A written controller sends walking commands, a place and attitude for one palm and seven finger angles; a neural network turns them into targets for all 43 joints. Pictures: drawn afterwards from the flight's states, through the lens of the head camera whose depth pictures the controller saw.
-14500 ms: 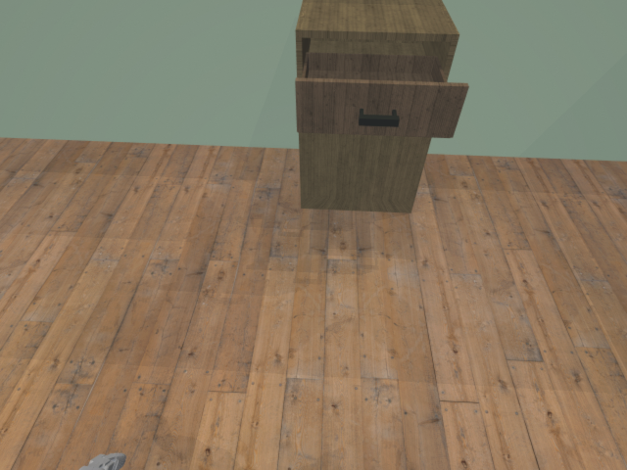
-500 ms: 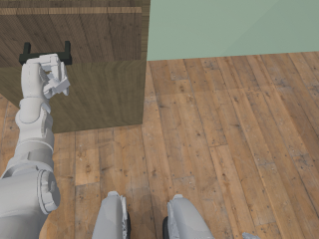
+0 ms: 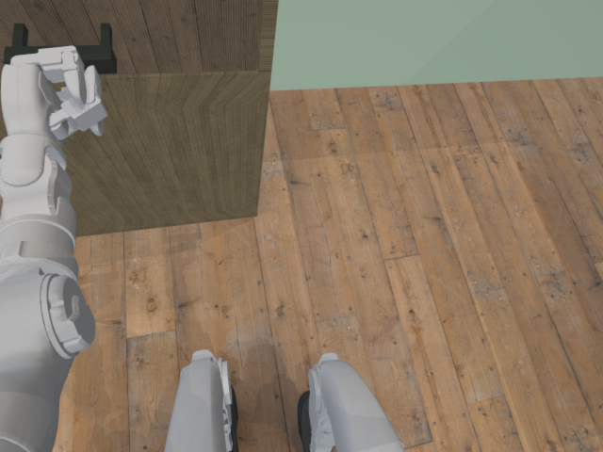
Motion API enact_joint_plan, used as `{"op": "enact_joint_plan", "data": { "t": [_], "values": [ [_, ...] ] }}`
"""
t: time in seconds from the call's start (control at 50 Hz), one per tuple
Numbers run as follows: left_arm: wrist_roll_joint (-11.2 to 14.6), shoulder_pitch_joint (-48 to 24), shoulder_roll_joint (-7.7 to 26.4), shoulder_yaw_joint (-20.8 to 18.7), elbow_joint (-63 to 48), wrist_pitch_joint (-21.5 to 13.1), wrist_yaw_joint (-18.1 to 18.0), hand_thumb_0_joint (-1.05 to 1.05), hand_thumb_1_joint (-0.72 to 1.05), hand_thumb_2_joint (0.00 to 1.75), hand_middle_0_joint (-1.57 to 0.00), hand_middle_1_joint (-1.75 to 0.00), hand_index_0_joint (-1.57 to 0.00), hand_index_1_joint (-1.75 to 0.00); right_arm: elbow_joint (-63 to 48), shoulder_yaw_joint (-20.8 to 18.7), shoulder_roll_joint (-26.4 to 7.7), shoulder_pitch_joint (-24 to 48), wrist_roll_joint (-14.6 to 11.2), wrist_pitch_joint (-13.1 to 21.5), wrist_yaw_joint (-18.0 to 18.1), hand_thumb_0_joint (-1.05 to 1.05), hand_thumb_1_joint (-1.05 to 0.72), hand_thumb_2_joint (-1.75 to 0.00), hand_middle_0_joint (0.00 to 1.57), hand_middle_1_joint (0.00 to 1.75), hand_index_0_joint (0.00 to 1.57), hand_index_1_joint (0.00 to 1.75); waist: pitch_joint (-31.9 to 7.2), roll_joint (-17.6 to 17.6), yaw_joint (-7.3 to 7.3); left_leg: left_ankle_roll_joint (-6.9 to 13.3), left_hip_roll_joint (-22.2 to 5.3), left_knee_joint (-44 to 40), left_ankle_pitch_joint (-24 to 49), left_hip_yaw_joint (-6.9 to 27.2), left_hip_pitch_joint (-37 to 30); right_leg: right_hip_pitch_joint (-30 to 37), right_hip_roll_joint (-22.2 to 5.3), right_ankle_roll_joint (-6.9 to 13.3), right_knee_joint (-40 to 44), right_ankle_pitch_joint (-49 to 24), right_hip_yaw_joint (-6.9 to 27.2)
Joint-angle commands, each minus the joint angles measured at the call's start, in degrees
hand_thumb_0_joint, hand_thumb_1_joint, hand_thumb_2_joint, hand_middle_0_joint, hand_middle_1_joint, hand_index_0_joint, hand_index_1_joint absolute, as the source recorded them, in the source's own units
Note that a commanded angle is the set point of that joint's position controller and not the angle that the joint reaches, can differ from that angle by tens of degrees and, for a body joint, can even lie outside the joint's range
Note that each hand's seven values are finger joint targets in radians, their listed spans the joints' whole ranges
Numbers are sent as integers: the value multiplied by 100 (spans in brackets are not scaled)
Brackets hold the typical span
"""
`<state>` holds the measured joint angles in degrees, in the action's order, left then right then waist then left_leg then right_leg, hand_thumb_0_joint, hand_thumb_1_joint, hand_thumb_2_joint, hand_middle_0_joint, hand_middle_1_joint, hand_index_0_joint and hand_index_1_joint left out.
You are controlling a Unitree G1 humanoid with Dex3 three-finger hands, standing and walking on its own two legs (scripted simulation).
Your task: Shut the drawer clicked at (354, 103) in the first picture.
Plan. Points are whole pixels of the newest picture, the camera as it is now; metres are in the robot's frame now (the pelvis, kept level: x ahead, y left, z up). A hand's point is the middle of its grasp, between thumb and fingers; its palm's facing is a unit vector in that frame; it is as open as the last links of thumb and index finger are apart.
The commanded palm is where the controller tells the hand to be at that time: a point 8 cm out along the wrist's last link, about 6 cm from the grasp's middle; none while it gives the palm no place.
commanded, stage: push the drawer shut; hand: left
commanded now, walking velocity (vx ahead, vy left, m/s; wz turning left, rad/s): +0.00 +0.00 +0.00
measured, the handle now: (63, 46) +0.60 +0.26 +0.05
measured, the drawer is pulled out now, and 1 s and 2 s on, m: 0.00 0.00 0.00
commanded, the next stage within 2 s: pull the fist back off the drawer in 0.18 s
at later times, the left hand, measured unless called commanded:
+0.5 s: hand (90, 96) +0.53 +0.22 +0.05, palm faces +0.10 -0.99 -0.04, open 3.1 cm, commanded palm +0.54 +0.22 +0.05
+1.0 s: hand (90, 110) +0.51 +0.22 +0.05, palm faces +0.12 -0.99 -0.02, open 3.2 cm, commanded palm +0.49 +0.24 +0.05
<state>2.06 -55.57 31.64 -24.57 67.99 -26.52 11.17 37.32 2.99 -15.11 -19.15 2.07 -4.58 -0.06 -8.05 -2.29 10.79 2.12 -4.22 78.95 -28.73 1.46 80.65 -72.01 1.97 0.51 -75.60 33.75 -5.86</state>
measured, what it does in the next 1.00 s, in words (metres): stands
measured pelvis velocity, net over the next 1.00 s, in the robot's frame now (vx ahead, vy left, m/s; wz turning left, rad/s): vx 0.00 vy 0.01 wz -0.01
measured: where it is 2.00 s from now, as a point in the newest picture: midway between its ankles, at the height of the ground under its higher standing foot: (270, 447)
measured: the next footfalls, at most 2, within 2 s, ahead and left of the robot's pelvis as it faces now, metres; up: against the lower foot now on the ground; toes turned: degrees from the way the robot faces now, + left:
none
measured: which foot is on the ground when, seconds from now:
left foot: down 0.00-1.00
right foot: down 0.00-1.00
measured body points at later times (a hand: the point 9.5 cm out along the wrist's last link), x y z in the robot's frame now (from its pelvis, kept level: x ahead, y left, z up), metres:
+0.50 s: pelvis -0.03 +0.00 -0.01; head +0.15 +0.06 +0.39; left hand +0.52 +0.27 +0.05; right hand -0.03 -0.27 -0.10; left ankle +0.06 +0.10 -0.60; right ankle +0.01 -0.12 -0.60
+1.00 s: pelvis +0.00 +0.01 +0.01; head +0.17 +0.04 +0.43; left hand +0.50 +0.27 +0.05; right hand +0.02 -0.25 -0.10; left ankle +0.06 +0.10 -0.60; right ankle +0.01 -0.12 -0.59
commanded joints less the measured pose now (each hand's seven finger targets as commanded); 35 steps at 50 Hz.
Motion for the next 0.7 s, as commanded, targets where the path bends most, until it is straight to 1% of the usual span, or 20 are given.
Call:
{"op": "enact_joint_plan", "data": {
  "t": [0.0, 0.02, 0.04, 0.06, 0.08, 0.14, 0.22, 0.24, 0.28, 0.32, 0.34, 0.42, 0.44, 0.46, 0.48, 0.56, 0.58, 0.6, 0.66, 0.68],
  "values": [
    [-14, -3824, 1478, 97, -1412, -246, -315, 0, 90, 90, -140, -160, -140, -160, -95, -376, -1204, -1187, 72, 81, 85, 0, -90, -90, 20, 30, 20, 30, -3137, -1423, 559, -12, 65, -778, 1360, 706, -3814, -275, 152, 123, 979, -1092, 193],
    [-47, -3854, 1471, 133, -1329, -225, -334, 0, 90, 90, -140, -160, -140, -160, -75, -367, -1214, -1192, 79, 88, 86, 0, -90, -90, 20, 30, 20, 30, -3106, -1414, 565, -28, 55, -811, 1169, 763, -3818, -355, 154, 132, 979, -993, 176],
    [-35, -3999, 1451, 187, -1383, -218, -354, 0, 90, 90, -140, -160, -140, -160, -75, -357, -1218, -1175, 84, 114, 102, 0, -90, -90, 20, 30, 20, 30, -3106, -1393, 633, -5, 59, -795, 1056, 756, -3762, -362, 154, 122, 996, -953, 192],
    [-68, -4062, 1594, 140, -1317, -204, -379, 0, 90, 90, -140, -160, -140, -160, -65, -333, -1232, -1171, 91, 133, 107, 0, -90, -90, 20, 30, 20, 30, -3094, -1462, 603, -13, 70, -810, 894, 770, -3668, -365, 156, 137, 983, -857, 192],
    [-82, -4148, 1525, 226, -1278, -192, -387, 0, 90, 90, -140, -160, -140, -160, -76, -325, -1236, -1166, 86, 164, 116, 0, -90, -90, 20, 30, 20, 30, -3059, -1519, 677, 0, 69, -814, 803, 801, -3677, -501, 154, 143, 965, -815, 191],
    [-110, -4385, 1640, 273, -1337, -157, -415, 0, 90, 90, -140, -160, -140, -160, -64, -287, -1247, -1153, 88, 235, 144, 0, -90, -90, 20, 30, 20, 30, -3203, -1619, 714, 6, 74, -809, 642, 799, -3641, -452, 158, 140, 992, -747, 216],
    [-112, -4478, 1692, 386, -1050, -41, -427, 0, 90, 90, -140, -160, -140, -160, -64, -207, -1277, -1082, 58, 342, 179, 0, -90, -90, 20, 30, 20, 30, -2889, -1628, 786, 15, 65, -903, 32, 851, -3331, -595, 157, 138, 1014, -449, 224],
    [-114, -4582, 1711, 435, -1176, -42, -427, 0, 90, 90, -140, -160, -140, -160, -47, -199, -1288, -1077, 59, 382, 202, 0, -90, -90, 20, 30, 20, 30, -2980, -1617, 822, 27, 40, -913, -53, 862, -3334, -579, 152, 125, 1004, -416, 230],
    [-108, -4612, 1798, 373, -1178, -35, -438, 0, 90, 90, -140, -160, -140, -160, -54, -190, -1298, -1102, 57, 456, 215, 0, -90, -90, 20, 30, 20, 30, -3020, -1826, 782, 13, 48, -946, -69, 890, -3415, -645, 151, 156, 988, -413, 225],
    [-85, -4607, 1689, 437, -1184, 2, -437, 0, 90, 90, -140, -160, -140, -160, -43, -188, -1283, -1108, 63, 486, 198, 0, -90, -90, 20, 30, 20, 30, -3043, -1826, 782, 2, 51, -956, -46, 889, -3450, -614, 153, 155, 1016, -447, 216],
    [-92, -4584, 1819, 315, -1182, 8, -446, 0, 90, 90, -140, -160, -140, -160, -39, -187, -1292, -1129, 75, 489, 195, 0, -90, -90, 20, 30, 20, 30, -3033, -1772, 741, -2, 49, -950, -77, 884, -3390, -542, 156, 160, 1010, -430, 216],
    [-81, -4448, 1687, 326, -1125, 40, -434, 0, 90, 90, -140, -160, -140, -160, -51, -208, -1289, -1162, 86, 517, 144, 0, -90, -90, 20, 30, 20, 30, -3008, -1717, 695, -6, 62, -994, -122, 907, -3360, -525, 158, 169, 1019, -404, 194],
    [-58, -4355, 1650, 309, -1113, 57, -423, 0, 90, 90, -140, -160, -140, -160, -47, -219, -1288, -1169, 83, 522, 131, 0, -90, -90, 20, 30, 20, 30, -3034, -1588, 697, 9, 65, -961, -131, 869, -3290, -452, 160, 157, 1044, -393, 213],
    [-90, -4250, 1819, 186, -1024, 72, -424, 0, 90, 90, -140, -160, -140, -160, -49, -214, -1311, -1179, 89, 507, 127, 0, -90, -90, 20, 30, 20, 30, -2953, -1591, 621, -12, 54, -998, -225, 883, -3183, -435, 159, 173, 1016, -334, 204],
    [-83, -4279, 1695, 261, -1090, 50, -417, 0, 90, 90, -140, -160, -140, -160, -55, -210, -1291, -1187, 87, 523, 112, 0, -90, -90, 20, 30, 20, 30, -2969, -1705, 626, -8, 59, -1021, -183, 903, -3308, -531, 155, 181, 993, -347, 192],
    [6, -3859, 1621, 160, -1042, 96, -398, 0, 90, 90, -140, -160, -140, -160, -77, -244, -1270, -1177, 78, 500, 86, 0, -90, -90, 20, 30, 20, 30, -2865, -1282, 568, 27, 72, -982, -147, 765, -2984, -181, 151, 139, 1111, -348, 261],
    [6, -3658, 1735, 20, -965, 79, -373, 0, 90, 90, -140, -160, -140, -160, -100, -244, -1270, -1189, 74, 498, 70, 0, -90, -90, 20, 30, 20, 30, -2876, -1312, 467, 18, 75, -978, -115, 749, -2961, -151, 155, 158, 1079, -329, 260],
    [31, -3605, 1768, -10, -1052, 74, -358, 0, 90, 90, -140, -160, -140, -160, -110, -245, -1275, -1184, 64, 479, 70, 0, -90, -90, 20, 30, 20, 30, -2930, -1223, 465, 30, 71, -963, 46, 717, -2947, -47, 159, 148, 1085, -411, 260],
    [100, -3178, 1768, -110, -1228, 48, -280, 0, 90, 90, -140, -160, -140, -160, -172, -270, -1225, -1155, 38, 427, 52, 0, -90, -90, 20, 30, 20, 30, -2977, -1182, 293, 20, 70, -967, 303, 610, -2961, 228, 167, 142, 1121, -516, 282],
    [110, -2981, 1781, -193, -1391, -22, -265, 0, 90, 90, -140, -160, -140, -160, -201, -299, -1228, -1144, 38, 415, 37, 0, -90, -90, 20, 30, 20, 30, -3162, -1339, 190, -6, 59, -1004, 464, 648, -3221, 189, 164, 164, 1053, -601, 244]
  ]
}}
